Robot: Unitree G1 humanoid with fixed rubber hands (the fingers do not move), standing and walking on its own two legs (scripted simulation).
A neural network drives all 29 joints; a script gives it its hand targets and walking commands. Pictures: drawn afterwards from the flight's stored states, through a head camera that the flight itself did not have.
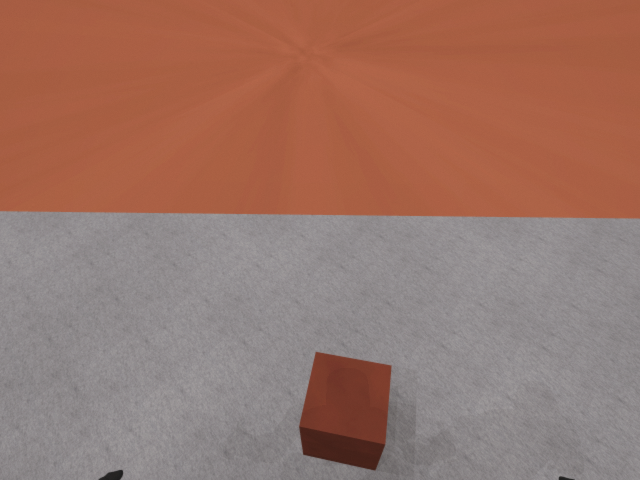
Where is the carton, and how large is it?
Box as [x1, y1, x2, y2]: [299, 352, 391, 469]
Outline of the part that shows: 316,352 299,425 303,454 370,469 375,469 385,442 391,366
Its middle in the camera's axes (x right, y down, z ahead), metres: +0.07 +0.49 +1.09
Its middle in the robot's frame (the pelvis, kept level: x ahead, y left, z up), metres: +0.44 -0.04 -0.66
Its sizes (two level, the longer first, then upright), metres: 0.210 0.200 0.250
